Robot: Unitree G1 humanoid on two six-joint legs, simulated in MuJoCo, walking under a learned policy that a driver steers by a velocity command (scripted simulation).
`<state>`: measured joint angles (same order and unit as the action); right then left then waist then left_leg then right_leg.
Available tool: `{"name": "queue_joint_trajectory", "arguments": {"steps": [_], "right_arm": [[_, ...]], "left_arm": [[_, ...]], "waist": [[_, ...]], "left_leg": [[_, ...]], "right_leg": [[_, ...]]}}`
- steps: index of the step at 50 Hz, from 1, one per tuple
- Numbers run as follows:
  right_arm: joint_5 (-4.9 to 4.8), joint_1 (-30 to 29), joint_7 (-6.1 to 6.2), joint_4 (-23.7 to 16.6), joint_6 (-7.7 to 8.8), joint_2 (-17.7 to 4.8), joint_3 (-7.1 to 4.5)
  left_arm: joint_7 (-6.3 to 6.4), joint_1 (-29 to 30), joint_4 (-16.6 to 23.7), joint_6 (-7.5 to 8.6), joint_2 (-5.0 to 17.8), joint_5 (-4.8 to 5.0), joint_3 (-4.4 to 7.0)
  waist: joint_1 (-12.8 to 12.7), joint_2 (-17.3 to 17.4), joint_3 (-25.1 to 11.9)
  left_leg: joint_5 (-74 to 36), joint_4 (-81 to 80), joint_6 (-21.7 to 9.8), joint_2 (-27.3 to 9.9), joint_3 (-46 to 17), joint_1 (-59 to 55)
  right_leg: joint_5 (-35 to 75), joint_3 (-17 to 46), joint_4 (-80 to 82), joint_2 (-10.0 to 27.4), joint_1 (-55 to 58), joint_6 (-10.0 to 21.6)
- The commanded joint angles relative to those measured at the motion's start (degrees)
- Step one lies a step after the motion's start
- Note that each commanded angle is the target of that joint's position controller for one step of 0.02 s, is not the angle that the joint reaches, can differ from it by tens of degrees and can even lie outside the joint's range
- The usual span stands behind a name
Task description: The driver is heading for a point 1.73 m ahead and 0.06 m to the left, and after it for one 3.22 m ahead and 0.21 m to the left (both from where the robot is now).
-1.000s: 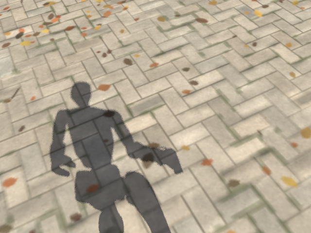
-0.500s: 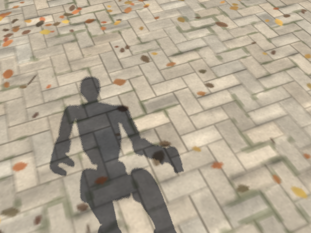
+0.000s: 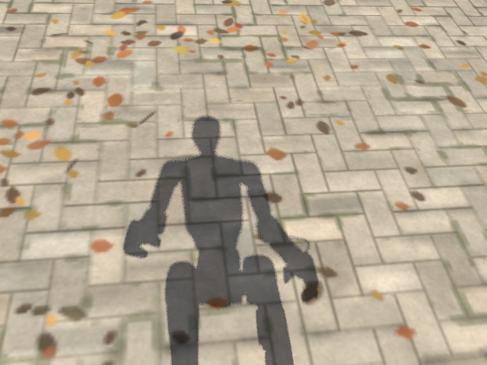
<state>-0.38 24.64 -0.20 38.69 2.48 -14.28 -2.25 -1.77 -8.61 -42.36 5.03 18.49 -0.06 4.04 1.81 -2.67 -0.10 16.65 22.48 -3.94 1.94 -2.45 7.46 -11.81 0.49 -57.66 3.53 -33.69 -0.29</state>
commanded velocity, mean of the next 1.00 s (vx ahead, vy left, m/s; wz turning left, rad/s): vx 0.48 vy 0.00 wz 0.24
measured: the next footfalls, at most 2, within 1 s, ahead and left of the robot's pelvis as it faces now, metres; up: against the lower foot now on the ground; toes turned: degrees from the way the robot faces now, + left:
right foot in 0.28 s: +0.34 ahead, -0.12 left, +0.00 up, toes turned +12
left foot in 0.76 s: +0.53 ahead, +0.22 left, +0.00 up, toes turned +18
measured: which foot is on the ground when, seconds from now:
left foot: down 0.00-0.28, up 0.30-0.74, down 0.76-1.00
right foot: up 0.00-0.26, down 0.28-0.78, up 0.80-1.00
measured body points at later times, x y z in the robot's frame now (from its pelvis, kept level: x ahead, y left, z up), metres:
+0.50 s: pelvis +0.27 -0.02 +0.00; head +0.30 -0.01 +0.45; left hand +0.26 +0.27 -0.12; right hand +0.49 -0.25 -0.10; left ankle +0.25 +0.12 -0.67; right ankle +0.30 -0.13 -0.75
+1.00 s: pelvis +0.52 +0.12 +0.00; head +0.54 +0.14 +0.45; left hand +0.59 +0.42 -0.12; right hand +0.65 -0.14 -0.11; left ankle +0.50 +0.20 -0.75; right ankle +0.62 -0.03 -0.66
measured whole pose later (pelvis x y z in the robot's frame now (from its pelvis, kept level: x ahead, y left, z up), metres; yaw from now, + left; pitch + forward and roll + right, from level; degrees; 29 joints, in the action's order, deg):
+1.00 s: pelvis +0.52 +0.12 +0.00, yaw +11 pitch +0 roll +1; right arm 1.0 17.5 -0.8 43.9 5.8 -15.3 -3.3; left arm -0.5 -12.3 -45.0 2.0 18.5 1.8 3.5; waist 2.0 -3.2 2.2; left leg 10.7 17.8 -3.1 1.5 7.8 7.5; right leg -11.1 3.8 -61.2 5.2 -36.3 -0.8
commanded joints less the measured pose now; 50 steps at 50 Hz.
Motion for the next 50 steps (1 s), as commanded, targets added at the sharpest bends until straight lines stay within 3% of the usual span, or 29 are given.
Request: {"name": "queue_joint_trajectory", "arguments": {"steps": [1,4,7,11,12,13,14,15,16,17,18,19,20,23,26,28,31,34,36,37,38,39,40,41,42,43,44,47,50], "right_arm": [[-0.24,-2.4,1.59,-4.1,1.29,-11.2,-3.19],[-0.82,0.2,2.25,-2.1,0.88,-11.9,-3.54],[-1.53,1.9,2.34,-0.3,0.56,-12.2,-3.84],[-1.34,0.2,2.6,0.4,-0.28,-12.8,-4.45],[-0.99,-0.6,2.46,0.1,-0.53,-12.4,-4.32],[-0.55,-1.8,2.16,-0.5,-0.67,-10.9,-3.69],[0.67,-1.7,1.93,-2.3,-0.7,-7.4,-2.28],[-1.34,8.5,1.66,-3.4,-0.01,-1.2,-0.66],[-2.7,6.8,1.8,-1.3,0.23,-8.2,-1.78],[-2.67,-0.1,1.65,-1.8,0.27,-11.3,-2.65],[-1.72,-4.0,1.8,-2.4,0.33,-11.0,-2.49],[-0.77,-6.9,1.61,-3.1,0.56,-10.3,-2.55],[-1.0,-6.7,1.23,-3.2,0.48,-9.1,-2.46],[-0.97,-7.3,0.81,-3.3,-0.05,-5.6,-1.43],[0.1,-12.2,0.25,-4.7,0.45,-4.7,-0.45],[-0.08,-15.9,-0.47,-5.2,1.22,-4.3,0.02],[-0.59,-21.5,-1.3,-6.4,1.82,-4.6,0.14],[-0.84,-24.4,-1.85,-7.8,1.93,-6.1,-0.41],[-0.5,-20.6,-1.94,-7.0,1.99,-7.8,-1.45],[-0.21,-13.6,-1.61,-4.8,1.92,-9.9,-2.81],[0.03,-4.0,-0.94,-2.7,1.69,-13.1,-4.26],[1.27,1.2,-0.35,-2.3,1.31,-20.0,-5.59],[0.72,2.2,-0.43,-2.2,1.46,-15.4,-4.52],[0.58,-1.2,-0.57,-2.0,1.8,-12.5,-3.4],[0.45,-4.7,-0.67,-2.0,2.04,-10.4,-2.77],[0.52,-7.8,-0.87,-1.7,2.37,-8.3,-2.18],[0.83,-10.1,-0.92,-1.6,2.97,-7.0,-1.89],[1.25,-12.1,-0.73,-0.1,4.52,-7.1,-2.37],[1.59,-11.4,-0.06,1.7,4.86,-7.9,-2.85]], "left_arm": [[-0.1,7.9,5.0,1.12,3.3,-0.38,0.61],[-0.6,13.6,6.5,1.13,1.5,0.27,-0.31],[-1.16,16.7,8.1,1.42,2.0,0.78,-0.37],[-1.07,12.2,7.5,2.17,5.1,0.81,0.89],[-0.63,7.6,6.5,2.31,6.6,0.75,1.74],[-0.07,-0.1,5.0,2.33,8.5,0.55,2.77],[0.54,-10.2,4.4,2.09,11.7,-0.53,3.34],[0.03,-12.9,2.6,1.58,14.9,-1.12,3.87],[-0.13,-11.4,3.1,1.58,8.4,-0.09,2.49],[0.27,-8.3,3.2,1.26,5.2,0.3,1.65],[0.38,-5.8,2.8,0.92,4.4,-0.1,1.27],[0.43,-4.6,2.2,0.72,3.5,-0.53,1.01],[0.6,-4.0,1.8,0.96,3.0,-1.12,0.72],[0.62,-4.4,0.1,1.97,3.4,0.05,0.9],[0.74,-5.1,-1.0,1.92,6.0,0.71,1.45],[0.82,-5.5,-1.3,1.46,6.9,0.99,1.55],[0.78,-9.0,-2.6,0.74,8.4,1.64,1.68],[0.9,-11.6,-4.1,-0.43,9.6,2.13,1.89],[1.2,-11.1,-4.5,-1.34,10.4,2.21,1.91],[1.3,-11.7,-4.7,-1.64,9.3,2.09,1.38],[1.44,-11.7,-4.0,-1.54,6.7,1.13,0.13],[1.15,-16.9,-1.6,-0.75,-0.3,0.3,-2.2],[1.2,-15.1,-2.4,0.18,3.0,1.55,-1.55],[1.03,-11.1,-1.1,0.54,7.0,3.2,-0.15],[1.09,-8.3,-0.3,0.52,6.7,3.23,-0.2],[1.19,-7.1,-0.2,0.15,6.1,2.32,-0.08],[1.24,-8.0,-0.6,-0.68,5.7,1.94,0.28],[1.23,-9.5,-1.3,-2.78,2.6,1.95,-0.04],[1.25,-5.8,0.1,-3.2,1.8,1.61,-0.06]], "waist": [[-0.2,6.4,3.4],[1.9,8.1,4.3],[2.6,8.5,5.3],[-0.1,10.9,3.5],[-2.5,11.7,0.6],[-6.5,11.0,-5.3],[-9.9,5.1,-16.2],[-3.8,-17.4,-24.7],[-5.4,-11.2,-19.4],[-6.4,-6.1,-10.4],[-5.5,-1.2,-5.7],[-4.6,-0.3,-2.2],[-3.0,-1.6,-1.3],[-1.6,-2.0,0.7],[-2.3,-0.7,2.4],[-3.4,-0.4,3.1],[-5.6,-0.6,3.5],[-5.5,-1.2,4.1],[-2.2,-1.5,1.6],[1.4,-0.7,-2.7],[6.0,1.4,-9.3],[4.3,16.2,-17.9],[5.8,15.2,-21.1],[5.2,12.4,-12.2],[3.5,10.3,-7.6],[1.8,8.8,-3.9],[-0.2,9.9,-2.4],[-2.4,7.9,-0.1],[-2.0,6.0,2.3]], "left_leg": [[-10.3,-12.5,-9.0,-11.6,-13.7,-3.8],[-11.9,-11.8,-7.7,-10.2,-11.5,-1.0],[-11.7,-10.0,-7.2,-11.6,-13.9,-1.0],[-20.8,-4.5,-5.3,-13.6,-17.2,-5.0],[-29.4,0.6,-4.3,-12.1,-16.6,-4.9],[-33.1,11.0,-2.3,-8.4,-14.3,-1.9],[-20.2,28.2,-0.2,-4.1,-12.1,8.2],[18.2,48.1,3.5,4.1,-8.7,28.7],[15.3,54.6,3.8,-0.2,-10.5,34.3],[9.9,54.4,3.7,-2.4,-8.2,35.7],[6.1,52.6,3.6,-4.8,-6.2,33.4],[4.0,49.8,3.3,-6.1,-5.9,31.6],[2.7,47.9,2.9,-7.2,-6.1,28.7],[2.8,40.8,3.0,-8.0,-4.6,28.0],[-4.5,30.7,3.8,-9.1,-2.7,29.8],[-10.9,23.0,3.9,-8.6,-0.8,27.8],[-16.1,14.8,3.9,-6.9,1.4,24.1],[-13.6,10.2,2.3,-5.8,1.7,23.3],[-11.6,6.9,0.4,-3.6,3.7,16.1],[-11.5,5.5,-1.0,-2.0,4.8,5.2],[-11.3,6.8,-3.2,-6.7,0.0,-9.7],[-2.3,3.4,-11.8,-23.4,-26.6,-29.6],[3.2,-4.2,-13.4,-26.0,-38.6,-28.3],[3.0,-4.8,-10.9,-24.4,-30.0,-22.0],[-0.5,-5.7,-9.4,-21.9,-22.3,-15.3],[-3.9,-7.7,-8.5,-19.6,-16.8,-9.3],[-7.0,-9.8,-7.5,-17.9,-12.4,-4.8],[-14.9,-14.1,-7.7,-17.0,-4.5,0.7],[-19.7,-15.3,-7.3,-16.3,1.8,-0.6]], "right_leg": [[9.3,1.2,11.1,-0.7,-8.7,-2.2],[14.6,0.5,21.6,-3.2,-3.7,-3.2],[15.5,1.7,26.5,-3.7,-0.8,-2.5],[10.0,2.2,29.1,-3.9,6.2,0.2],[8.3,0.5,30.0,-5.1,12.9,1.5],[9.6,0.6,30.7,-3.7,25.1,3.5],[3.7,11.7,28.3,6.7,43.9,7.2],[-9.7,42.4,36.5,20.7,60.9,16.4],[-20.3,45.6,41.6,19.6,56.4,15.2],[-18.4,34.6,42.3,17.0,47.8,13.0],[-10.5,27.0,42.7,14.7,39.5,12.1],[-4.1,22.0,43.8,12.5,32.9,12.0],[-0.8,18.3,45.3,11.0,29.0,11.9],[4.2,13.1,49.1,10.8,25.2,13.9],[7.9,8.8,51.4,10.8,25.1,14.7],[10.3,4.8,51.6,9.0,24.7,13.4],[11.2,2.3,50.6,8.8,26.1,11.6],[13.1,2.7,48.4,11.4,31.3,10.2],[23.8,1.1,41.8,11.1,33.3,8.5],[30.8,-0.7,32.4,8.7,30.8,7.1],[24.4,-2.5,18.6,5.9,22.4,4.9],[-4.6,-4.2,-5.2,-3.1,0.3,0.5],[-20.6,5.0,-14.4,-4.5,-5.9,0.6],[-17.4,6.3,-17.2,-1.7,-10.4,1.4],[-12.6,4.9,-15.3,1.1,-9.9,1.7],[-8.8,4.7,-12.1,2.7,-8.3,1.4],[-5.7,5.3,-9.9,4.2,-4.8,1.1],[-0.9,5.5,-7.8,4.1,-1.7,-0.3],[6.5,6.6,-0.5,3.5,-5.5,-1.0]]}}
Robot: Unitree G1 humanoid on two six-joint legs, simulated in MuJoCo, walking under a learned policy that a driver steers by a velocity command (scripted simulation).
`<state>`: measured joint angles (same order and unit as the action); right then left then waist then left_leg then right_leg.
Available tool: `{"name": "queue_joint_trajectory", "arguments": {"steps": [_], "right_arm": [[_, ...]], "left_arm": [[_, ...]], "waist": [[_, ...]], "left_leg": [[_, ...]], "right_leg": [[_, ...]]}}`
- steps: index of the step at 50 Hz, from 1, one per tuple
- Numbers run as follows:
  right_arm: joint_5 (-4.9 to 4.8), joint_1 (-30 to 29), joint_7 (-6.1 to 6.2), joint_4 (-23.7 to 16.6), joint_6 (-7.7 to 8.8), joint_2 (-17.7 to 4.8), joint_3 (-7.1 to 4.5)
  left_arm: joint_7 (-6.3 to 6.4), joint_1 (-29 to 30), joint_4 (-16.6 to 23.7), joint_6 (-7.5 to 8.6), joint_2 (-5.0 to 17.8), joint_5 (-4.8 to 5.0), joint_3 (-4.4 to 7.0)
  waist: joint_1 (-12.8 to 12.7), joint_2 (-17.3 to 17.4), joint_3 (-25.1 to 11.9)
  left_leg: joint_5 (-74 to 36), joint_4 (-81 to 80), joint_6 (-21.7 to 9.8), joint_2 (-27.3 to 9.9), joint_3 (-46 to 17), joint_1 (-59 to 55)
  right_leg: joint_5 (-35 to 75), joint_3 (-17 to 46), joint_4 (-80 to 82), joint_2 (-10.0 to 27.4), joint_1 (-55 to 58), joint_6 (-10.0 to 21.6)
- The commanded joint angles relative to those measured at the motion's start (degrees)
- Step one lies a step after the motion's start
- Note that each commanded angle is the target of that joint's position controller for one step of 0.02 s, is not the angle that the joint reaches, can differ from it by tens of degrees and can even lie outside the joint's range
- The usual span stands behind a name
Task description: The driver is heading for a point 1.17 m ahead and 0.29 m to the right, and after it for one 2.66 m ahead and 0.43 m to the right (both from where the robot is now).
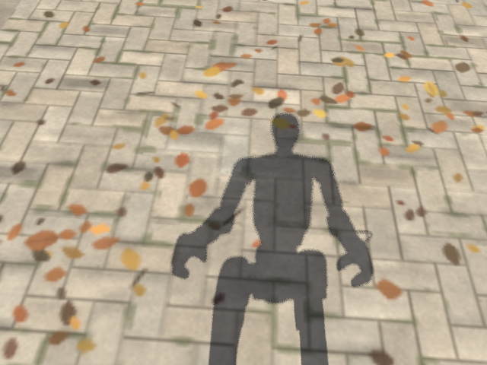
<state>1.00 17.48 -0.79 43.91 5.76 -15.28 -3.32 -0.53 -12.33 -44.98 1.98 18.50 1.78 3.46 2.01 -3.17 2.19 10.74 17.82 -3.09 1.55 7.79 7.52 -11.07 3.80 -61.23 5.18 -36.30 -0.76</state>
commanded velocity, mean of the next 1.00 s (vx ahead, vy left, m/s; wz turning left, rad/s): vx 0.50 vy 0.00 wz -0.45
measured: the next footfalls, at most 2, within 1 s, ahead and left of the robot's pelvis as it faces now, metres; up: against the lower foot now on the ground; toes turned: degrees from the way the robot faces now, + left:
right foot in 0.30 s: +0.32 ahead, -0.14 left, +0.00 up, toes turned -13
left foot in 0.76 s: +0.65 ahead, -0.04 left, +0.00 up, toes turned -29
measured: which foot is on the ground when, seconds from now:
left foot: down 0.00-0.28, up 0.30-0.74, down 0.76-1.00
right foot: up 0.00-0.28, down 0.30-0.76, up 0.78-1.00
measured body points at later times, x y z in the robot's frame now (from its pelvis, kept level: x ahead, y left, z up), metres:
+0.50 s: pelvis +0.28 -0.07 +0.00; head +0.32 -0.09 +0.44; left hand +0.45 +0.17 -0.11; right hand +0.37 -0.38 -0.10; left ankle +0.36 +0.10 -0.67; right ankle +0.28 -0.13 -0.75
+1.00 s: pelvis +0.57 -0.11 +0.00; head +0.60 -0.11 +0.45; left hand +0.83 +0.06 -0.11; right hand +0.49 -0.38 -0.12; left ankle +0.62 -0.02 -0.75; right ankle +0.53 -0.26 -0.68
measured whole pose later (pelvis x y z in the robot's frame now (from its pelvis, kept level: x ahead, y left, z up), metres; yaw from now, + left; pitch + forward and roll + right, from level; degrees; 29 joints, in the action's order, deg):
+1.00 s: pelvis +0.57 -0.11 +0.00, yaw -29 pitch +1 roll +1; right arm 0.0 18.7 -1.3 46.0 5.8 -14.8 -2.7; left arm 0.0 -12.7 -39.5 2.6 16.9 0.5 2.9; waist 2.6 -2.6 1.4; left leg 10.0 19.4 -2.9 3.3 0.7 10.6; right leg -16.5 3.1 -58.1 3.4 -32.8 0.5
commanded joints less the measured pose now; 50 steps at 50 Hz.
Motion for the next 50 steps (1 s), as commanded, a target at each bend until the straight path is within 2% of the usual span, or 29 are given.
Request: {"name": "queue_joint_trajectory", "arguments": {"steps": [1,5,9,12,13,14,15,16,17,18,19,20,21,24,26,29,31,33,36,37,38,39,40,41,42,43,44,46,50], "right_arm": [[0.12,-4.2,0.75,-3.1,1.47,-7.2,-1.85],[-0.5,-1.7,1.47,-1.4,0.72,-9.5,-2.47],[-1.62,1.6,1.6,0.8,-1.05,-10.9,-3.12],[-2.12,0.4,2.17,0.6,-2.47,-13.2,-3.73],[-2.21,-0.1,2.39,0.3,-3.01,-13.8,-3.86],[-2.5,-1.2,2.57,0.0,-3.23,-13.5,-3.62],[-1.22,0.1,2.67,-1.0,-2.63,-10.8,-2.53],[0.27,5.8,1.57,-4.0,-0.85,-2.8,-0.03],[-1.87,-1.4,0.68,-4.6,1.34,-8.2,-0.74],[-3.71,-6.5,0.33,-6.4,2.36,-10.1,-1.26],[-2.87,-7.0,0.76,-6.4,2.84,-9.3,-0.98],[-1.22,-6.8,1.16,-5.7,2.74,-9.6,-1.3],[-0.65,-5.5,1.14,-5.5,2.14,-9.8,-1.6],[0.06,-5.0,1.14,-5.8,0.44,-7.6,-1.17],[0.14,-9.3,1.23,-7.2,0.05,-6.1,-0.49],[-0.27,-16.1,0.63,-8.6,0.44,-4.4,0.4],[-1.06,-19.2,0.07,-9.4,0.82,-5.0,0.29],[-1.43,-20.0,-0.38,-9.9,1.24,-6.6,-0.27],[-1.39,-16.2,-0.84,-8.8,1.99,-8.4,-1.17],[-1.06,-11.9,-0.63,-7.6,2.24,-9.1,-1.79],[-0.29,-5.9,-0.32,-6.6,2.54,-10.8,-2.56],[0.46,1.6,-0.11,-6.0,2.48,-14.7,-3.43],[-0.25,6.0,-0.97,-2.6,1.63,-16.7,-4.32],[-1.71,4.4,-1.15,-3.6,1.56,-11.0,-2.96],[-1.61,1.0,-0.91,-4.0,1.21,-8.5,-2.12],[-0.93,-1.6,-0.87,-4.3,0.91,-7.6,-1.57],[-0.61,-3.1,-0.76,-4.0,0.77,-6.7,-1.2],[-0.45,-3.4,-0.52,-3.4,0.94,-5.6,-0.73],[-1.46,-1.6,-0.06,-1.5,0.9,-8.7,-1.44]], "left_arm": [[-0.3,-0.7,3.1,0.02,1.4,-0.33,0.38],[-1.89,7.5,6.1,0.54,-0.3,-0.71,-0.59],[-3.22,12.7,9.6,0.56,0.2,-0.63,-0.66],[-3.65,9.6,10.7,0.14,2.5,-0.54,0.58],[-3.44,4.1,9.7,-0.08,4.4,-0.35,1.7],[-2.72,-4.9,7.6,-0.28,7.3,-0.24,3.47],[-1.36,-12.7,6.0,-1.1,12.2,-0.2,5.26],[-1.24,-9.7,7.0,-0.41,17.2,-0.15,5.58],[-1.5,-11.3,8.2,0.35,11.9,-0.38,4.25],[-1.56,-9.0,7.7,1.12,9.2,-0.7,3.49],[-1.51,-5.6,8.0,1.49,7.7,-0.48,3.03],[-1.35,-2.2,8.7,1.55,5.9,-0.57,2.5],[-1.03,-0.6,9.6,1.64,4.9,-1.39,2.06],[-0.13,-0.9,9.4,1.86,6.0,-1.16,2.39],[0.66,-2.4,8.7,1.69,7.5,-0.9,2.81],[1.35,-4.8,7.8,0.95,8.0,-0.46,2.98],[1.48,-7.0,6.9,0.6,8.4,-0.32,3.1],[1.61,-8.3,6.3,0.29,7.8,-0.01,3.02],[1.82,-8.0,5.7,0.06,6.9,-0.55,2.89],[1.69,-7.4,5.7,-0.01,6.0,-0.73,2.58],[1.38,-7.6,6.0,0.1,3.6,-1.18,1.64],[1.41,-12.0,6.8,0.35,0.4,-2.21,0.38],[1.28,-18.7,6.8,0.96,-0.7,0.1,-0.18],[1.4,-14.6,5.9,1.06,5.2,0.77,0.85],[1.38,-7.3,7.2,1.02,7.2,0.39,1.41],[1.42,-3.6,8.1,1.06,6.4,-0.49,1.22],[1.19,-2.0,8.7,1.33,5.5,-1.16,1.24],[0.66,-3.3,8.4,1.46,3.4,-1.02,0.92],[0.39,1.2,10.0,1.58,0.5,-1.65,-0.34]], "waist": [[-1.9,6.3,0.4],[1.4,4.8,2.9],[2.7,4.7,4.2],[-0.8,7.8,-0.3],[-4.1,8.4,-3.7],[-9.2,7.4,-8.3],[-11.8,0.6,-13.3],[-3.9,-11.7,-18.9],[-9.2,-4.1,-22.8],[-9.1,-1.7,-13.8],[-6.1,3.1,-8.7],[-3.9,3.9,-5.8],[-2.1,2.4,-5.2],[-0.9,2.0,-4.0],[-2.1,1.5,-2.4],[-5.0,-0.7,-2.0],[-6.4,-1.4,-2.1],[-6.3,-2.0,-2.2],[-4.1,-4.2,-2.6],[-1.8,-4.3,-4.0],[1.1,-2.7,-9.4],[1.8,7.1,-18.3],[-0.4,24.5,-21.2],[1.7,14.9,-14.6],[2.5,9.5,-7.7],[1.7,6.1,-4.1],[0.5,6.0,-1.9],[-1.3,8.9,-2.3],[-0.5,7.7,-1.4]], "left_leg": [[-14.1,-10.8,-7.6,-15.2,-6.2,-1.1],[-15.0,-11.4,-6.4,-15.5,-0.6,-3.6],[-21.6,-7.3,-5.5,-17.9,1.6,-12.4],[-48.0,3.2,-3.7,-17.9,3.8,-15.5],[-54.7,11.2,-3.0,-17.2,4.5,-14.8],[-52.4,23.3,-1.2,-15.2,5.7,-9.3],[-29.8,41.0,1.5,-12.2,5.4,5.4],[23.3,60.0,5.1,0.7,-2.7,30.7],[23.1,64.0,4.0,-0.2,-14.1,36.7],[17.1,61.3,2.7,-2.9,-13.8,40.1],[12.3,56.1,2.3,-5.4,-13.4,37.8],[9.8,51.2,2.9,-7.0,-13.1,34.1],[7.9,49.2,3.5,-7.9,-13.5,30.2],[5.0,42.2,6.3,-7.7,-11.6,27.3],[-1.3,34.0,7.7,-6.6,-10.6,27.4],[-13.3,19.7,8.0,-3.5,-9.9,22.6],[-16.3,15.2,7.8,-1.9,-10.2,20.3],[-14.8,11.7,6.8,-1.7,-12.1,19.9],[-9.9,10.0,3.8,-2.5,-11.9,16.9],[-9.5,7.8,2.1,-1.8,-10.5,11.2],[-9.0,8.3,-0.5,-5.1,-12.7,0.7],[-7.8,10.2,-5.9,-15.6,-26.6,-16.4],[9.8,1.1,-13.9,-24.3,-52.6,-27.1],[22.5,-1.9,-12.0,-23.2,-53.2,-23.1],[19.7,-2.3,-9.8,-20.9,-44.0,-16.1],[12.1,-3.0,-9.0,-18.5,-37.4,-9.5],[6.1,-4.1,-9.1,-16.5,-33.1,-5.2],[-1.1,-6.1,-8.8,-13.7,-27.5,-1.8],[-9.5,-9.1,-10.5,-13.8,-21.4,-0.6]], "right_leg": [[9.0,2.8,7.0,1.6,-2.8,-0.5],[16.0,-2.2,19.3,0.8,-1.5,0.6],[10.4,-5.1,24.5,-0.3,-4.5,3.1],[1.9,-9.9,24.8,-5.1,3.6,6.4],[-0.1,-11.1,25.0,-7.5,10.6,7.9],[3.0,-10.7,28.9,-9.7,24.0,10.2],[4.6,2.0,30.0,-2.4,41.4,13.6],[-5.1,36.1,36.2,11.7,58.8,25.3],[-10.9,43.2,43.9,13.7,60.2,25.3],[-7.1,34.6,45.2,12.2,53.6,22.4],[-0.7,27.7,45.0,9.4,44.9,20.2],[6.2,22.3,45.4,7.1,37.8,18.8],[11.2,19.4,46.5,5.6,33.2,18.6],[19.6,14.4,48.3,3.7,26.2,18.8],[20.0,11.3,48.4,1.6,23.3,17.4],[13.8,9.1,46.9,-1.5,21.0,14.0],[10.0,11.5,46.1,-0.6,21.8,13.2],[7.1,15.2,43.2,1.0,25.5,12.5],[9.3,18.2,38.6,3.9,30.4,11.2],[14.0,17.4,34.7,2.4,30.3,10.1],[15.4,14.8,25.1,-0.7,28.2,8.4],[0.6,9.9,7.9,-6.3,17.7,5.7],[-22.8,5.6,-7.8,-11.4,-0.6,2.6],[-20.3,8.4,-13.1,-8.0,-6.5,2.5],[-15.0,6.7,-13.3,-6.0,-7.9,2.6],[-11.6,4.9,-11.4,-4.1,-6.5,2.5],[-8.9,4.3,-7.7,-2.3,-5.3,2.4],[-6.7,2.6,-3.0,-0.4,-1.0,2.1],[-1.7,-0.1,9.0,0.8,-1.9,0.4]]}}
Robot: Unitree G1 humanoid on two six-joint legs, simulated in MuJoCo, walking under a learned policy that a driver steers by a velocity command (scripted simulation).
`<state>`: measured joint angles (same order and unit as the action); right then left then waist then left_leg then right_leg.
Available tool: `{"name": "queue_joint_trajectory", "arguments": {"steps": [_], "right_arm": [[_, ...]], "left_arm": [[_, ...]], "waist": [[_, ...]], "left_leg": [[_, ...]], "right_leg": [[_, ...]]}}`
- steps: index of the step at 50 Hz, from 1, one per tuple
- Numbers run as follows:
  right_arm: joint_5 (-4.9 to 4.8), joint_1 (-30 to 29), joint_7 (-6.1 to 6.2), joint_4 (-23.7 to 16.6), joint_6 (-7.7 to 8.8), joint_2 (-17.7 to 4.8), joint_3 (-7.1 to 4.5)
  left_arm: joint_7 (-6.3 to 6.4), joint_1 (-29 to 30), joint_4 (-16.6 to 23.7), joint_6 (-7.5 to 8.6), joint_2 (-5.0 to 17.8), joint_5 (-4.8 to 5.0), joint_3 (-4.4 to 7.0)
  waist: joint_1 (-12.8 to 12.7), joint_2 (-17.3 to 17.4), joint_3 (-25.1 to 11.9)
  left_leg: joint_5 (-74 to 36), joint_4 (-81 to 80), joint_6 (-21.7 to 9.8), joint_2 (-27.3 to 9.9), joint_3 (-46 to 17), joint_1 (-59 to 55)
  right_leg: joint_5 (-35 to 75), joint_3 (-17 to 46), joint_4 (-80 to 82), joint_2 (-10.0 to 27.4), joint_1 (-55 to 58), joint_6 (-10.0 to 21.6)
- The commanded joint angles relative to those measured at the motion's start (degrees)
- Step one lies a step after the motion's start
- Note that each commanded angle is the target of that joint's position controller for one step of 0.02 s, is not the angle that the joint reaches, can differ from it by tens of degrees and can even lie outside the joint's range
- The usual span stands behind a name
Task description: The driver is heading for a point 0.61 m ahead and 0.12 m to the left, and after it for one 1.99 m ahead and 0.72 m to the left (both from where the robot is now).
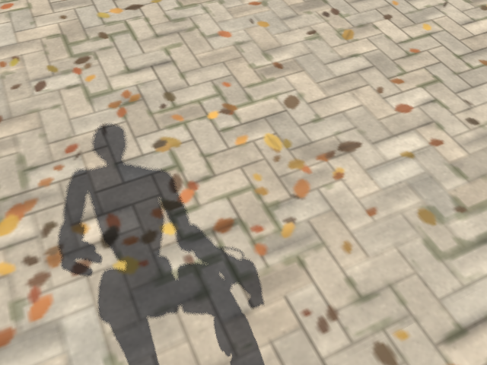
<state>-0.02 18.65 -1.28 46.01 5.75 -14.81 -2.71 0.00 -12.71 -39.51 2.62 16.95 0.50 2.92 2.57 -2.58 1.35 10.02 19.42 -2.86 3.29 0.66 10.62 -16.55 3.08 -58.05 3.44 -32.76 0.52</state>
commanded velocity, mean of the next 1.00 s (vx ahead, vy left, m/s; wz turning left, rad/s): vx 0.46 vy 0.00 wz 0.31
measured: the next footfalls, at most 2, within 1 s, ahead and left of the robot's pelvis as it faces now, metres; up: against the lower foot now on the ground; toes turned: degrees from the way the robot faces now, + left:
right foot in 0.26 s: +0.31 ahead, -0.15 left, +0.00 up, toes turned -1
left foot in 0.82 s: +0.57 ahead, +0.12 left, +0.00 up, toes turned +19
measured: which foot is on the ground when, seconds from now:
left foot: down 0.00-0.28, up 0.30-0.80, down 0.82-1.00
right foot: up 0.00-0.24, down 0.26-0.80, up 0.82-1.00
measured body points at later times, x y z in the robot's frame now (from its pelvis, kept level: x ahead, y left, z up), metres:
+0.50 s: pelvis +0.27 -0.07 +0.00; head +0.29 -0.08 +0.45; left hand +0.33 +0.22 -0.11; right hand +0.40 -0.34 -0.12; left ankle +0.29 +0.11 -0.66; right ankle +0.27 -0.15 -0.74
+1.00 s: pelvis +0.51 +0.03 -0.01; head +0.56 +0.06 +0.44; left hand +0.55 +0.35 -0.11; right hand +0.74 -0.18 -0.10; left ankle +0.53 +0.11 -0.74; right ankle +0.56 -0.14 -0.66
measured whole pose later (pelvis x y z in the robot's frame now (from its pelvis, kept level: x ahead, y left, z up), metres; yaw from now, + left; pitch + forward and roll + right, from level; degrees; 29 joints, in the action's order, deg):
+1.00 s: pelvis +0.51 +0.03 -0.01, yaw +23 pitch +2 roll -1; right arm -0.2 11.6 -1.2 38.8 1.6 -17.4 -4.3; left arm 1.2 -7.6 -41.8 4.0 18.0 -0.4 3.2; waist 0.8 -0.9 5.2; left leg 7.9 25.3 -5.9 5.8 -1.6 18.9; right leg -23.2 3.4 -66.1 3.7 -31.7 -3.3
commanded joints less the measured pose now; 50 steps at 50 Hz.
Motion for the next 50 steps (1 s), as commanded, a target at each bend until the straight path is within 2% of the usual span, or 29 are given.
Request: {"name": "queue_joint_trajectory", "arguments": {"steps": [1,5,9,11,12,13,14,15,16,17,18,19,21,24,26,30,33,35,37,39,40,41,42,43,44,45,46,48,50], "right_arm": [[-0.52,-2.4,0.54,-3.2,0.68,-9.7,-2.15],[-1.11,0.8,0.7,-1.2,-0.16,-11.0,-2.21],[-1.55,3.6,0.82,1.0,-1.23,-11.8,-2.34],[-1.64,3.4,1.09,1.5,-1.9,-12.6,-2.58],[-1.78,2.5,1.23,1.5,-2.16,-12.7,-2.49],[-1.38,2.4,1.28,1.2,-2.18,-11.3,-1.88],[0.4,2.1,1.3,-0.9,-1.88,-7.3,-0.29],[-0.76,9.2,1.2,-1.2,-0.96,-2.7,0.97],[-2.04,5.4,1.12,-0.4,-0.61,-9.4,-0.7],[-2.71,1.0,0.98,-1.8,-0.46,-11.1,-1.48],[-2.27,-0.9,1.2,-2.0,-0.67,-10.2,-1.45],[-1.59,-1.5,1.3,-2.0,-1.13,-9.5,-1.68],[-1.78,0.7,1.3,-1.2,-2.49,-7.1,-1.56],[-1.57,-1.3,1.42,-2.2,-3.71,-5.5,-1.55],[-1.38,-3.7,1.18,-3.3,-3.69,-5.1,-1.49],[-1.14,-10.8,-0.3,-5.7,-3.19,-3.7,-0.73],[-1.18,-16.4,-1.34,-8.6,-3.14,-3.2,-0.29],[-1.26,-18.5,-2.06,-10.3,-3.15,-3.5,-0.36],[-1.31,-17.7,-2.57,-11.4,-3.33,-4.7,-1.01],[-1.41,-10.4,-2.49,-10.5,-3.76,-7.7,-2.72],[-1.23,-1.5,-1.83,-8.4,-3.83,-10.7,-4.51],[-0.91,5.2,-0.45,-7.1,-4.41,-15.7,-6.21],[-0.05,1.1,-0.15,-8.9,-3.92,-20.9,-6.46],[-0.07,2.7,-0.43,-10.3,-3.46,-15.9,-5.24],[-0.08,-0.2,-0.58,-10.3,-2.9,-13.5,-4.46],[-0.98,-3.1,-0.47,-10.2,-2.72,-11.8,-4.14],[-1.34,-6.1,-0.11,-10.8,-2.98,-10.3,-3.79],[0.02,-8.8,0.41,-12.0,-3.33,-9.9,-3.53],[0.14,-8.9,0.91,-11.5,-3.42,-11.3,-3.96]], "left_arm": [[-0.28,3.3,4.8,1.12,1.6,-0.37,-0.06],[-1.04,10.0,5.9,1.81,1.3,0.14,-0.42],[-1.91,14.3,7.8,2.21,2.4,0.62,-0.06],[-2.1,12.4,7.6,2.49,3.8,0.44,0.57],[-1.88,7.5,6.3,2.62,5.2,0.19,1.45],[-1.33,-0.9,4.0,2.61,7.9,-0.2,2.84],[-0.54,-11.7,2.5,2.3,12.8,-1.08,4.07],[-0.86,-12.5,1.8,1.79,14.7,-1.23,4.26],[-0.92,-11.5,2.0,1.77,9.0,-0.69,2.94],[-0.87,-8.0,1.8,1.95,7.1,-0.31,2.18],[-1.02,-4.4,1.9,2.18,5.8,-0.52,1.69],[-1.21,-1.8,1.7,2.51,4.3,-0.76,1.36],[-1.25,0.5,0.8,3.53,3.2,-1.25,1.41],[-0.87,0.5,-1.2,4.44,4.3,-1.4,2.02],[-0.42,-0.4,-2.4,4.34,5.0,-1.56,2.31],[0.34,-1.8,-3.9,3.65,6.9,-1.12,2.74],[0.62,-5.1,-5.8,2.57,8.2,-0.44,3.19],[0.7,-6.3,-6.7,1.57,8.8,0.12,3.46],[1.03,-5.6,-6.7,0.65,10.2,0.39,3.79],[1.6,-4.5,-6.3,-0.34,11.7,0.64,4.17],[1.91,-3.0,-5.7,-0.67,11.5,0.91,3.95],[2.05,-4.0,-4.4,-0.06,9.1,-0.33,2.99],[0.99,-10.3,-1.6,1.54,1.3,-2.1,0.48],[0.23,-4.5,-1.9,3.25,7.0,-0.36,1.35],[0.08,0.3,0.0,3.8,8.2,1.37,1.69],[0.61,0.9,-0.3,3.9,7.4,0.63,1.55],[1.17,1.0,-0.6,3.47,7.8,-0.65,1.93],[1.39,-0.7,-0.5,1.74,7.7,-1.04,2.24],[1.7,-1.7,-0.6,0.69,5.7,-1.34,1.67]], "waist": [[-0.5,6.8,-0.5],[2.0,6.8,0.5],[2.3,7.3,1.8],[0.1,7.6,0.8],[-3.2,7.1,-1.9],[-7.1,6.0,-7.5],[-10.9,-1.9,-17.1],[-7.2,-15.9,-23.0],[-9.3,-7.9,-17.2],[-8.4,-5.7,-9.7],[-6.5,-2.6,-6.3],[-5.0,-2.6,-3.5],[-2.6,-3.7,-2.4],[-1.9,-1.4,-0.2],[-2.4,-0.6,0.7],[-4.9,0.6,2.7],[-7.0,1.4,4.5],[-7.2,1.0,4.7],[-5.4,-0.7,2.7],[-0.6,-2.7,-2.7],[4.5,-1.5,-6.8],[6.6,5.9,-11.9],[-1.6,18.4,-18.5],[3.7,8.8,-24.6],[3.2,6.6,-16.8],[0.8,2.2,-10.7],[-1.1,1.8,-7.2],[-4.0,3.7,-6.1],[-4.9,4.7,-6.7]], "left_leg": [[-9.5,-11.1,-10.4,-15.1,-12.6,-3.7],[-11.3,-10.8,-8.7,-13.8,-7.8,-3.5],[-12.9,-8.4,-7.5,-16.7,-8.6,-8.7],[-19.3,-4.6,-6.3,-17.4,-9.0,-10.2],[-26.9,1.2,-5.2,-15.8,-7.6,-9.2],[-28.4,11.3,-3.6,-12.7,-5.7,-4.6],[-10.1,30.1,-1.1,-8.4,-3.1,7.6],[23.3,46.1,1.4,-0.9,-4.0,25.9],[22.4,52.0,1.3,-3.7,-9.0,31.3],[16.8,52.1,0.9,-5.9,-8.1,33.4],[12.1,50.3,1.4,-8.1,-7.0,31.4],[8.8,47.9,1.8,-9.4,-7.0,29.7],[5.0,46.6,2.6,-10.7,-7.0,24.9],[0.2,43.6,3.7,-10.9,-7.7,27.4],[-5.0,38.1,4.1,-10.7,-8.0,29.5],[-13.9,25.2,3.3,-9.9,-3.7,27.8],[-13.0,19.6,1.8,-9.4,-1.3,29.8],[-9.3,17.4,0.5,-8.6,0.4,30.5],[-4.1,16.5,-1.5,-5.8,3.4,26.2],[1.2,16.7,-4.1,-1.4,6.3,15.4],[-3.0,12.0,-6.2,0.9,5.9,2.6],[-13.2,10.6,-9.4,-6.4,-6.3,-14.5],[-20.3,7.4,-22.0,-22.3,-38.4,-32.1],[-25.0,3.5,-22.4,-23.7,-41.4,-32.8],[-32.1,3.6,-19.8,-21.6,-31.1,-26.4],[-33.6,3.3,-16.8,-18.1,-24.3,-18.0],[-33.6,2.1,-15.0,-16.1,-20.6,-10.8],[-36.8,-0.4,-14.4,-13.9,-17.7,-1.3],[-41.6,-0.3,-14.2,-12.3,-14.8,2.2]], "right_leg": [[6.9,0.1,9.6,2.4,-4.9,-1.0],[17.1,-2.0,21.7,0.4,0.0,-1.4],[15.2,-2.0,26.9,-0.6,0.8,0.5],[12.1,-2.5,29.3,-1.7,5.7,2.2],[12.4,-3.7,31.7,-3.0,13.6,3.4],[13.3,-2.9,31.5,-1.9,26.8,5.1],[14.9,10.4,29.6,10.7,44.1,8.9],[1.7,33.5,36.5,21.0,55.9,16.0],[-6.1,33.1,39.7,19.1,50.8,14.2],[-4.6,24.7,41.2,17.4,43.9,12.2],[0.3,19.0,43.0,14.9,37.2,11.1],[4.4,14.3,45.0,12.9,32.4,10.7],[10.3,7.9,48.4,11.1,26.8,10.3],[18.2,1.2,50.4,11.1,25.2,10.7],[20.7,-2.5,51.0,10.7,26.5,10.5],[22.0,-9.1,51.8,9.9,28.1,9.1],[24.2,-11.4,50.5,11.7,33.7,8.7],[28.8,-12.6,47.9,12.8,38.0,8.1],[44.4,-14.3,42.3,13.0,40.3,6.8],[60.6,-15.6,29.7,12.4,40.2,5.5],[59.2,-16.8,17.2,10.1,34.9,3.4],[37.1,-16.4,-0.7,6.7,20.4,0.1],[-19.8,-9.3,-21.2,-6.4,-3.9,-3.9],[-20.7,2.3,-25.3,-5.1,-6.9,-3.2],[-15.9,2.4,-23.1,-2.5,-9.3,-2.2],[-11.6,1.6,-18.0,-0.2,-8.6,-2.1],[-8.9,1.1,-14.0,1.2,-6.3,-2.6],[-5.9,1.1,-10.2,1.3,0.1,-3.6],[-3.4,0.1,-4.4,0.1,1.7,-5.2]]}}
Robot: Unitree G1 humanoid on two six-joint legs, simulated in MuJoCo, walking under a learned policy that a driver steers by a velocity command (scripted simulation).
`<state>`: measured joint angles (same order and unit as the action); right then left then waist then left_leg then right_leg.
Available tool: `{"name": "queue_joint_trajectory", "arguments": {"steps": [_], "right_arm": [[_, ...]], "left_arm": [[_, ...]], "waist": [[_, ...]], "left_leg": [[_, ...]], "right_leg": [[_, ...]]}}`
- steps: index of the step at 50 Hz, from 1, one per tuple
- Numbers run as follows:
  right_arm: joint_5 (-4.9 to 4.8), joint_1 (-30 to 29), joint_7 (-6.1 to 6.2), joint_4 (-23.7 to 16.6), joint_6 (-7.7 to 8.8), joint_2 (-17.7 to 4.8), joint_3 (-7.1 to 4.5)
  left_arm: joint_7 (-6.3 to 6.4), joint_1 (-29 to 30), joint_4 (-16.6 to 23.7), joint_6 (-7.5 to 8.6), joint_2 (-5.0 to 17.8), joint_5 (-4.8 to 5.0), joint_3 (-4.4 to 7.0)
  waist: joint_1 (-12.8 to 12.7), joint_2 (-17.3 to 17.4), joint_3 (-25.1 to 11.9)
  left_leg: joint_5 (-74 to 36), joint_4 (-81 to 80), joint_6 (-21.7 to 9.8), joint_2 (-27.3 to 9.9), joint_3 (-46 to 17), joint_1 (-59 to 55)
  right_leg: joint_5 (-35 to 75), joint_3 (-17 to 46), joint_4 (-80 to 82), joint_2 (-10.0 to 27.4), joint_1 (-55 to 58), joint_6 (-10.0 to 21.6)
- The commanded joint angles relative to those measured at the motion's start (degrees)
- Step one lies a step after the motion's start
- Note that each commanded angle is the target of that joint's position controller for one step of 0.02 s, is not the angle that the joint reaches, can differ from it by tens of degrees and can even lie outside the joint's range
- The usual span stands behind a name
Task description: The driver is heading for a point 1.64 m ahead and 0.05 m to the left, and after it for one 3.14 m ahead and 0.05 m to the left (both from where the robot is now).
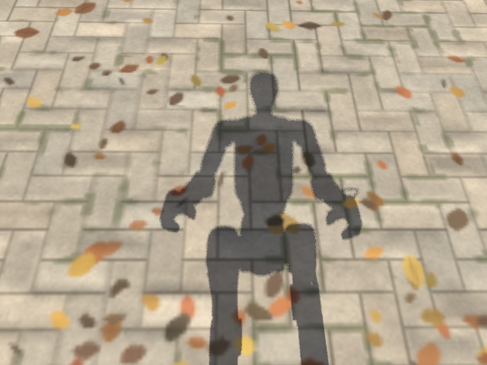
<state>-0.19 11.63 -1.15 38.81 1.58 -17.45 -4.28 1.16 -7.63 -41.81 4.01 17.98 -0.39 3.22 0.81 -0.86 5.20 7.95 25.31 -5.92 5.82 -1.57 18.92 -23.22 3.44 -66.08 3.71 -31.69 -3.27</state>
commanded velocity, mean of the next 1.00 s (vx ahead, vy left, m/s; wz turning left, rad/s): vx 0.05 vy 0.00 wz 0.31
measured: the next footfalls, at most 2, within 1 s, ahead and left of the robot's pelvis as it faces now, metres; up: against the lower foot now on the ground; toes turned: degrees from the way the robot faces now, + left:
right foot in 0.28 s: +0.24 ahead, -0.13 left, +0.00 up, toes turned +17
left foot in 0.64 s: +0.11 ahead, +0.10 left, +0.00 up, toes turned +14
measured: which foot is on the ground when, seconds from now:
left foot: down 0.00-0.28, up 0.30-0.62, down 0.64-1.00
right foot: up 0.00-0.26, down 0.28-1.00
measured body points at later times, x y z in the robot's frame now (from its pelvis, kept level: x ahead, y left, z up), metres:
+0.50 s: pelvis +0.12 -0.05 +0.00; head +0.16 -0.05 +0.45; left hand +0.19 +0.26 -0.09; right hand +0.35 -0.28 -0.11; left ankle +0.05 +0.08 -0.67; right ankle +0.20 -0.14 -0.74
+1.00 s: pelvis +0.13 +0.00 +0.00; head +0.14 +0.00 +0.45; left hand +0.14 +0.28 -0.13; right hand +0.32 -0.20 -0.12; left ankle +0.08 +0.09 -0.74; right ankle +0.20 -0.14 -0.74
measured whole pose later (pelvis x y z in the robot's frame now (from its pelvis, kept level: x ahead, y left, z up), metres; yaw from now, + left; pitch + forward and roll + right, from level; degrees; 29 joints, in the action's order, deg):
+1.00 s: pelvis +0.13 +0.00 +0.00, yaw +17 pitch -1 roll +0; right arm 0.8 12.3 0.7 45.5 -0.1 -12.5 -1.1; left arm 1.3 -11.1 -52.3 0.4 15.4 -0.6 2.1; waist -1.3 -0.1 1.4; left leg 17.7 28.3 -1.4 1.9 -2.5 9.2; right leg -11.8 1.0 -26.3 2.7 -13.1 -3.4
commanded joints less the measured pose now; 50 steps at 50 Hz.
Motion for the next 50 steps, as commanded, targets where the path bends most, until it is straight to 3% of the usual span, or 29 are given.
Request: {"name": "queue_joint_trajectory", "arguments": {"steps": [1,4,9,12,13,14,15,16,17,18,19,22,25,28,30,31,32,33,34,35,36,38,39,45,50], "right_arm": [[0.15,-1.5,1.16,-4.0,0.5,-9.2,-2.57],[-0.78,-1.0,2.4,-3.5,-1.03,-9.5,-2.65],[-0.67,-0.1,3.22,-3.4,-2.93,-9.3,-2.51],[-0.87,-1.9,3.3,-4.2,-3.23,-8.6,-2.19],[-1.05,-3.3,3.36,-4.7,-3.26,-8.0,-1.94],[-0.47,-2.1,3.32,-5.4,-3.09,-5.7,-1.22],[0.06,4.8,3.25,-5.3,-2.83,-2.8,-0.54],[0.01,6.1,3.28,-5.1,-2.68,-6.7,-1.21],[-0.19,6.2,3.29,-3.8,-2.91,-10.4,-2.39],[-0.53,4.3,3.5,-2.8,-3.63,-10.6,-2.77],[-0.63,3.4,3.78,-2.5,-4.42,-9.6,-2.65],[-0.78,2.0,3.57,-3.2,-5.03,-5.0,-1.29],[-0.27,0.2,3.25,-3.5,-4.57,-2.9,-0.15],[-0.32,-0.4,2.62,-3.1,-4.4,-3.8,-0.15],[-0.11,2.1,2.09,-1.3,-4.21,-3.5,-0.18],[0.28,2.0,1.95,-1.1,-4.16,-4.0,-0.23],[1.01,2.0,2.19,-1.7,-4.14,-6.5,-0.48],[1.52,-0.2,2.55,-2.1,-4.36,-10.3,-1.13],[2.0,-2.6,2.0,-2.1,-3.75,-5.5,0.12],[2.28,-4.6,1.66,-2.3,-3.05,-2.8,0.98],[2.48,-3.8,1.56,-1.4,-2.4,-2.8,0.99],[1.91,-2.2,1.53,-0.3,-1.36,-3.6,0.98],[1.71,-1.2,1.65,0.3,-1.15,-3.5,1.15],[1.16,0.4,2.12,2.3,-1.04,-2.8,1.29],[0.84,1.0,2.06,4.5,-1.04,-2.4,1.19]], "left_arm": [[0.74,-5.9,2.0,-0.96,4.1,-0.55,1.15],[0.62,-2.0,2.9,-1.41,3.4,-0.47,0.69],[-0.32,4.4,4.8,-1.55,4.4,0.21,0.8],[-0.71,2.8,4.8,-0.71,5.6,0.25,1.59],[-0.7,0.8,4.3,-0.24,5.7,0.14,1.84],[-0.36,-0.9,4.4,0.02,8.2,-0.66,2.42],[0.19,0.7,5.2,-0.6,12.2,-1.88,3.06],[-0.01,-3.5,3.9,-1.23,10.0,-2.14,2.95],[-0.17,-2.7,4.6,-1.31,7.2,-1.24,2.12],[-0.2,-1.2,4.8,-1.6,5.3,-0.85,1.65],[-0.19,0.4,5.0,-1.97,4.6,-0.39,1.32],[-0.04,2.4,4.4,-3.02,4.8,-0.48,1.09],[0.04,2.1,3.6,-3.52,5.4,-0.27,1.32],[-0.17,0.4,2.4,-3.97,6.9,0.35,1.66],[-0.31,1.1,1.8,-4.21,6.6,1.03,1.28],[-0.41,-1.1,0.7,-4.05,5.8,1.29,0.93],[-0.74,-2.7,0.2,-3.55,4.5,0.57,0.37],[-1.24,-4.7,0.6,-2.78,1.2,-1.02,-0.53],[-0.95,-1.1,0.9,-2.67,1.3,-1.4,-0.67],[-0.83,0.5,0.5,-2.73,2.6,-1.31,-0.36],[-0.64,1.1,-0.2,-2.84,2.5,-1.29,-0.34],[-0.18,-0.9,-1.6,-3.27,4.1,-1.01,0.11],[-0.18,-1.2,-2.1,-3.18,3.8,-0.75,0.06],[0.05,-2.5,-6.0,-2.83,3.2,-0.39,0.07],[0.48,-2.8,-8.8,-3.03,3.4,-0.1,0.19]], "waist": [[-2.9,3.4,-11.0],[-1.6,5.5,-12.9],[0.6,7.6,-12.0],[-1.0,9.6,-11.0],[-2.7,9.8,-10.8],[-2.4,6.1,-13.0],[2.5,-8.6,-14.8],[0.7,-15.1,-16.8],[0.1,-9.3,-15.2],[-0.2,-5.6,-13.2],[-0.1,-4.6,-11.4],[0.5,-7.2,-9.4],[-0.8,-9.7,-11.5],[-2.2,-10.8,-11.9],[-0.3,-9.5,-10.8],[-0.3,-8.3,-10.0],[-1.1,-3.7,-10.5],[-4.6,9.0,-10.4],[-2.9,11.2,-9.0],[-2.9,8.9,-6.6],[-2.3,8.9,-6.0],[-2.2,8.3,-4.0],[-2.4,7.4,-3.6],[-1.8,3.0,-4.2],[-1.7,1.5,-5.4]], "left_leg": [[-40.2,-5.7,-10.7,-14.1,-11.8,-5.5],[-34.8,-3.7,-7.8,-11.9,-11.3,-5.3],[-21.8,-0.6,-5.7,-12.3,-18.3,-7.2],[-16.9,3.0,-4.1,-11.7,-23.8,-9.3],[-14.1,5.4,-2.4,-9.9,-23.9,-8.4],[-5.2,11.2,0.1,-7.0,-21.6,-4.6],[22.5,22.4,4.0,1.1,-12.9,6.5],[34.4,34.5,7.1,1.9,-8.4,13.0],[31.0,42.5,8.7,-0.4,-9.5,14.2],[27.1,45.7,9.8,-1.3,-8.5,14.9],[24.7,46.1,10.5,-1.8,-8.1,14.8],[20.1,38.2,11.5,-2.5,-4.2,9.3],[19.2,24.7,11.3,-4.4,-1.6,3.1],[14.5,13.8,10.1,-5.2,-0.2,-1.7],[5.3,1.2,7.9,-4.4,1.6,-8.3],[1.6,-4.1,6.2,-4.6,0.8,-12.0],[-2.7,-4.9,3.8,-9.9,-5.5,-16.7],[-5.7,-4.6,-0.6,-17.3,-13.1,-14.4],[4.3,-7.0,-3.2,-18.3,-14.2,-4.8],[11.1,-7.6,-1.1,-14.8,-11.7,-2.9],[12.8,-7.1,1.0,-12.6,-10.1,-2.4],[11.2,-7.2,2.5,-11.5,-9.2,-1.4],[10.0,-6.6,3.0,-11.0,-8.6,-1.6],[2.4,-4.6,2.8,-9.8,-7.1,-4.6],[-3.8,-3.5,2.9,-8.9,-5.9,-6.6]], "right_leg": [[4.9,-0.5,6.9,-0.9,0.7,-2.0],[12.6,-0.1,16.1,-2.7,2.3,-2.8],[13.8,2.0,26.8,-5.1,3.9,-2.3],[13.2,2.7,35.8,-5.7,8.0,-0.4],[20.0,2.1,42.7,-5.0,12.8,0.9],[30.1,6.9,44.3,2.3,21.1,3.8],[50.5,20.0,42.9,15.1,31.6,12.2],[51.5,31.6,44.8,22.0,33.1,20.3],[46.8,28.0,44.4,19.9,31.5,20.4],[42.6,20.9,43.5,15.8,29.2,17.8],[38.5,16.5,44.1,12.9,26.6,16.1],[34.1,8.7,46.6,8.0,21.2,14.9],[34.7,6.7,46.3,8.1,22.4,15.6],[30.2,8.3,45.9,9.5,23.0,16.3],[24.6,7.4,44.6,8.4,19.7,14.5],[20.4,6.7,44.2,7.2,16.9,11.9],[14.3,4.7,41.4,5.3,12.5,7.7],[5.4,-2.4,37.1,-1.2,10.4,3.3],[4.5,-2.5,38.5,-1.4,16.3,1.3],[9.3,-2.1,39.5,-1.3,18.6,0.6],[12.4,-2.4,40.0,-1.4,19.8,0.4],[14.3,-1.6,40.5,-0.7,20.4,0.5],[14.7,-1.6,40.9,-0.7,20.6,0.8],[17.8,-1.5,41.6,-0.4,21.2,0.4],[20.5,-1.5,41.4,-0.2,22.4,0.4]]}}
Velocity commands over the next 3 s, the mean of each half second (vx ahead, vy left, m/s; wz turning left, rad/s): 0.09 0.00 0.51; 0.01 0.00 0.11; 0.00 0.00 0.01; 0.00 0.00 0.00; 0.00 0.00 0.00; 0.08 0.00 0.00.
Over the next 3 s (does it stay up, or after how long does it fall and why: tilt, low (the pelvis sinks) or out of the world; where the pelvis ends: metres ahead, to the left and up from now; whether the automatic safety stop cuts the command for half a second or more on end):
stays up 0.18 -0.02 -0.01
